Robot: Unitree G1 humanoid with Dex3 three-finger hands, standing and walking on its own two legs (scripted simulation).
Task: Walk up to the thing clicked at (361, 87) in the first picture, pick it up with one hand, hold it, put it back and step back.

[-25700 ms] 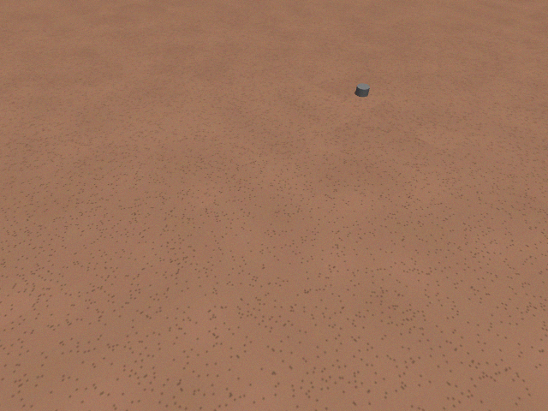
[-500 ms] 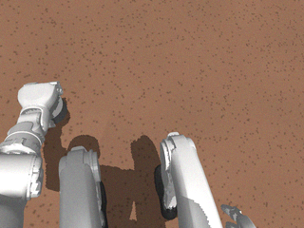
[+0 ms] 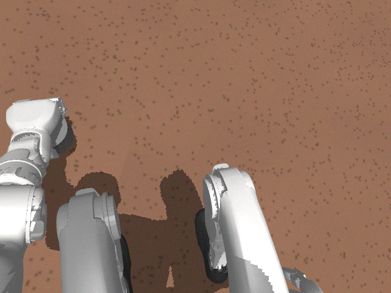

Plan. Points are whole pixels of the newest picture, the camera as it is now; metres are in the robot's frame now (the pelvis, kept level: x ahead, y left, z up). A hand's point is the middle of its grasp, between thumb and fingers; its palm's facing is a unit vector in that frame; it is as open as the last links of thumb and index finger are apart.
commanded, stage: lower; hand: left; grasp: from above
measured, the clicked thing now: (48, 132) +0.47 +0.25 -0.20
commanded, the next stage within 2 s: rest in 0.24 s
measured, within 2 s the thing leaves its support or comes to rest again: neither
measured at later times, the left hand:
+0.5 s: hand (61, 137) +0.47 +0.23 -0.24, palm faces -0.46 -0.06 -0.89, open 11.2 cm
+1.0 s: hand (66, 137) +0.47 +0.23 -0.28, palm faces -0.46 -0.09 -0.88, open 11.1 cm
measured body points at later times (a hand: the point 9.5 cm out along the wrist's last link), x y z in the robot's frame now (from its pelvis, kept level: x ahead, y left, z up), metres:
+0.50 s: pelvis +0.01 +0.00 -0.03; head +0.27 +0.05 +0.33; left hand +0.49 +0.23 -0.19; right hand +0.02 -0.27 -0.13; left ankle +0.08 +0.13 -0.31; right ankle +0.10 -0.13 -0.31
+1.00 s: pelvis +0.01 +0.01 -0.05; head +0.28 +0.07 +0.31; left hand +0.49 +0.23 -0.23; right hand +0.01 -0.26 -0.12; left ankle +0.08 +0.13 -0.31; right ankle +0.10 -0.13 -0.31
